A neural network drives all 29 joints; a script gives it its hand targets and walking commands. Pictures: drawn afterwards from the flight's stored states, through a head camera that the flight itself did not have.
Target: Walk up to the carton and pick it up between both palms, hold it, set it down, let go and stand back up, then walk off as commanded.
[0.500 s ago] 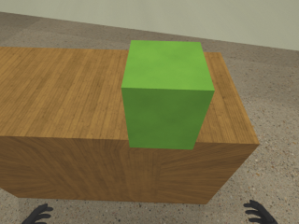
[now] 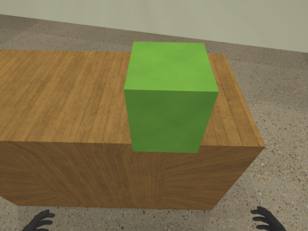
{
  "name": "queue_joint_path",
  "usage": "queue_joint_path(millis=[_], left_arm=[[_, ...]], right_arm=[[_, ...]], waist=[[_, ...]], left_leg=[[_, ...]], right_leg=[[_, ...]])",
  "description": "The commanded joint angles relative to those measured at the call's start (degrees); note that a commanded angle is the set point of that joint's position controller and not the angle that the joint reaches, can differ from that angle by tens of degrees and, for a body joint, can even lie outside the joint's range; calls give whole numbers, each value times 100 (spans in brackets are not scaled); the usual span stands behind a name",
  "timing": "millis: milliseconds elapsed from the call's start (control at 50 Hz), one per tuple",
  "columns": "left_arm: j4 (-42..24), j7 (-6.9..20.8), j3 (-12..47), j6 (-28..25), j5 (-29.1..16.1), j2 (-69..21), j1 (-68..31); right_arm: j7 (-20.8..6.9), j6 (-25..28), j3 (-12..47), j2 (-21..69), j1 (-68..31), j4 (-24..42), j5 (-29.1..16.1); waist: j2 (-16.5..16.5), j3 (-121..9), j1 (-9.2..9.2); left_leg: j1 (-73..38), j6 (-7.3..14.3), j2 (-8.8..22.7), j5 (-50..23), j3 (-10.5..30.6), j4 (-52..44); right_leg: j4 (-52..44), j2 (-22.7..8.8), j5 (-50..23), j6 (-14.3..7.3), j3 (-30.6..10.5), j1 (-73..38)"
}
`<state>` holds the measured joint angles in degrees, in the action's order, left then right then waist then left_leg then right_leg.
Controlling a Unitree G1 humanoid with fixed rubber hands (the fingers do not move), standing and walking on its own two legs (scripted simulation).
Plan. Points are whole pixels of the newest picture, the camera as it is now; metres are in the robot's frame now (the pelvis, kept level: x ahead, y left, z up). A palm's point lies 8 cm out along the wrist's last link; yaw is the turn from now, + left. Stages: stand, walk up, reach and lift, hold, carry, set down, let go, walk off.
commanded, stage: walk up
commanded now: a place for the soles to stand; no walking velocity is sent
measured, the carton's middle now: (166, 99) +0.46 -0.02 +0.09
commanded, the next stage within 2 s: reach and lift in 0.16 s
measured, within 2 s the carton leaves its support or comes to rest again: neither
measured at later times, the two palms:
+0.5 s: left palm (45, 203) +0.19 +0.28 -0.02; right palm out of the picture +0.16 -0.30 -0.06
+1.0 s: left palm (41, 213) +0.16 +0.26 +0.02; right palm (267, 214) +0.18 -0.25 +0.01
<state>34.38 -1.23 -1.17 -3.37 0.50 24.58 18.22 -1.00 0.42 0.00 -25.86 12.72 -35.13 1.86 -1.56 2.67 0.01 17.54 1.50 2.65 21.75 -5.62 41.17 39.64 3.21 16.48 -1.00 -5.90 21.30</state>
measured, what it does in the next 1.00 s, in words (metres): stands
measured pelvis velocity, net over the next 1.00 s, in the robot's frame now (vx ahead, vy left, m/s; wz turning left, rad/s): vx -0.02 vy -0.02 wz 0.05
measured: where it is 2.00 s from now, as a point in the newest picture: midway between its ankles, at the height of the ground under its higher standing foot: outside the picture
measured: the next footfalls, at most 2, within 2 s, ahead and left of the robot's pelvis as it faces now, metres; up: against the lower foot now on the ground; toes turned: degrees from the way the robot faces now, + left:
none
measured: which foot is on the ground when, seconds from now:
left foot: down 0.00-1.00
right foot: down 0.00-1.00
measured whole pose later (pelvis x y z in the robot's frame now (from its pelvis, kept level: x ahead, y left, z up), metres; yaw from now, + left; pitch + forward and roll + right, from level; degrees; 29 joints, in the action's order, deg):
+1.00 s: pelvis -0.02 -0.02 +0.02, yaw +3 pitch -7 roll +1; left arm 17.7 0.1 -1.3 6.7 -4.7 21.2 11.9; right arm 1.6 7.1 -4.9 -10.0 16.0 -17.6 -1.9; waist 0.6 3.2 0.0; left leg 6.3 0.0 0.7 12.1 -2.7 25.2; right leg 27.6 1.2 10.6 -1.0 -2.0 9.9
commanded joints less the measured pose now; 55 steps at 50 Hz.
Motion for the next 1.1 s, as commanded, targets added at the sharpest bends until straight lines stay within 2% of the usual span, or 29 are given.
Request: queue_joint_path(millis=[0, 20, 40, 60, 100, 140, 160, 180, 200, 260, 300, 340, 400, 440, 460, 480, 500, 520, 600, 700, 740, 780, 820, 840, 880, 900, 940, 1040, 1080], left_arm=[[154, -33, -394, -196, 100, 1490, 183], [143, -48, -392, -190, 96, 1541, 160], [163, -65, -377, -163, 78, 1523, 97], [123, -67, -344, -141, 84, 1451, 0], [73, -32, -257, -125, 46, 1174, -206], [179, -7, -254, -97, 21, 1051, -17], [-364, -93, -306, 1118, 310, 245, -2027], [-542, -173, -409, 1449, 467, 110, -2014], [-707, -150, -480, 1607, 497, 153, -2012], [-1298, -64, -291, 1816, 241, 191, -2005], [-1531, -68, -402, 1762, 239, 209, -1748], [-1597, -52, -462, 1683, 147, 287, -1472], [-1346, 26, -576, 1662, 195, 317, -1111], [-1341, 83, -672, 1590, 192, 302, -968], [-1418, 92, -741, 1537, 149, 339, -978], [-1486, 104, -815, 1457, 138, 386, -1004], [-1611, 117, -821, 1406, 59, 364, -1060], [-1607, 136, -834, 1317, 5, 339, -1033], [-2077, 165, -732, 959, -271, 360, -1090], [-2663, 221, -524, 656, -732, 364, -1213], [-2828, 203, -450, 687, -774, 345, -1242], [-2957, 165, -324, 806, -825, 317, -1319], [-3082, 139, -275, 897, -834, 239, -1290], [-3023, 124, -297, 960, -773, 197, -1236], [-3052, 59, -174, 946, -644, -20, -1041], [-2963, 49, -269, 931, -503, -134, -926], [-2941, 81, -340, 872, -427, -214, -973], [-3478, 82, -248, 763, -828, -210, -1060], [-3622, 86, -184, 708, -1070, -197, -948]], right_arm=[[39, 56, -568, -984, -184, 146, -75], [44, 41, -555, -914, -165, 129, -83], [49, 45, -563, -931, -166, 99, -55], [49, 64, -580, -927, -97, 65, -43], [46, 122, -626, -1110, 43, -44, -18], [30, 154, -657, -1304, -103, -2, -22], [-202, 1568, -1311, -521, -1059, -2013, 611], [-299, 1748, -1476, -803, -792, -1955, 729], [-315, 1873, -1525, -785, -771, -1996, 742], [-237, 2095, -1604, -619, -778, -1518, 456], [-192, 2155, -1450, -363, -445, -958, 217], [-122, 2145, -1337, -115, -241, -481, 59], [0, 2103, -1117, -28, -42, 15, -76], [67, 2017, -887, 124, 40, 300, -109], [113, 1970, -843, 212, 139, 453, -137], [152, 1895, -734, 328, 219, 490, -154], [188, 1838, -697, 389, 290, 545, -166], [215, 1791, -601, 490, 345, 625, -217], [284, 1651, -431, 874, 589, 924, -325], [393, 1526, -301, 1310, 628, 1786, -405], [393, 1386, -310, 1311, 507, 2061, -424], [392, 1244, -364, 1252, 382, 2348, -430], [406, 1060, -416, 1208, 376, 2692, -436], [385, 1003, -425, 1071, 264, 2920, -450], [291, 840, -424, 834, 173, 3063, -514], [261, 786, -337, 725, 157, 3120, -574], [226, 678, -282, 741, 151, 3163, -653], [245, 407, -123, 1236, 352, 3624, -807], [285, 335, -52, 1426, 539, 4020, -844]], waist=[[272, -610, 109], [313, -596, 123], [329, -417, 129], [326, -330, 198], [-57, -304, 281], [-474, -280, 150], [-887, 367, 137], [-877, 493, 161], [-674, 483, 252], [-260, -300, 201], [-48, -737, 80], [384, -977, -67], [833, -781, -187], [931, -636, -315], [995, -654, -307], [943, -547, -369], [946, -496, -311], [977, -498, -357], [739, -388, -328], [799, -426, -173], [678, -257, -193], [576, -258, -144], [436, -172, -127], [337, -210, -201], [-603, -221, -270], [-765, -243, -315], [-811, -274, -339], [-227, -137, -393], [165, -306, -442]], left_leg=[[-70, 254, 337, -140, 369, 140], [3, 190, 153, 330, 507, 176], [-46, 189, 109, 514, 657, -67], [-227, 246, 195, 619, 826, -397], [-644, 473, 658, 553, 1132, -1129], [-568, 828, 1278, 484, 1602, -1745], [2261, 141, 423, 1044, 300, -1809], [2608, 176, 547, 1057, 227, -2012], [2226, 116, 513, 641, 127, -1731], [647, -32, 279, -51, 151, -1586], [70, -28, 122, -713, 131, -1627], [-704, -139, -111, -1295, 128, -1595], [-923, -134, -326, -1614, 51, -1681], [-815, -110, -417, -1665, 3, -1858], [-765, -102, -463, -1681, -16, -1905], [-711, -102, -484, -1607, -45, -1986], [-743, -130, -494, -1618, -35, -2022], [-779, -131, -511, -1592, -59, -2083], [-1073, -175, -495, -1304, -92, -2239], [-1360, -130, -517, -942, -24, -2086], [-1558, -141, -495, -776, 19, -2099], [-1678, -124, -450, -577, 118, -2082], [-1259, -38, -286, -223, 121, -2312], [-812, 54, -168, 0, 135, -2557], [1218, 259, 256, 782, 95, -3556], [1918, 390, 374, 860, 57, -3778], [2355, 455, 407, 756, -5, -3883], [1053, 249, 75, 52, -53, -3442], [447, 182, -39, -264, -28, -3182]], right_leg=[[-580, -936, -1435, -762, -1665, -104], [-695, -1107, -1355, -908, -2168, -98], [-773, -1140, -1055, -952, -2222, 194], [-780, -1077, -794, -875, -2118, 459], [-478, -614, -637, -467, -1172, 823], [203, -42, -343, -158, -69, 635], [430, 46, -272, -136, 1049, -1900], [712, 160, -620, -138, 1197, -2228], [562, 55, -600, -197, 1188, -1946], [-176, 2, -599, -274, 1074, -1565], [-511, -40, -1175, -264, 1016, -1809], [-990, -128, -1541, -258, 934, -1720], [-1333, -161, -2318, -112, 821, -2064], [-1508, -213, -2605, -14, 694, -2403], [-1545, -237, -2799, 50, 622, -2539], [-1615, -282, -2686, 92, 524, -2642], [-1671, -327, -2765, 154, 473, -2616], [-1740, -356, -2737, 181, 413, -2639], [-2075, -427, -1712, 232, 298, -2194], [-2453, -627, -134, 43, 157, -1340], [-2573, -661, 569, -95, 242, -950], [-2600, -692, 883, -196, 285, -705], [-2439, -517, 722, -150, 408, -1132], [-2264, -370, 462, -97, 542, -1616], [-1429, 258, -600, 244, 871, -3882], [-1153, 369, -954, 315, 916, -4669], [-1092, 408, -1112, 370, 837, -5172], [-1798, -7, -658, 316, 498, -3842], [-2072, -134, -503, 285, 381, -3261]])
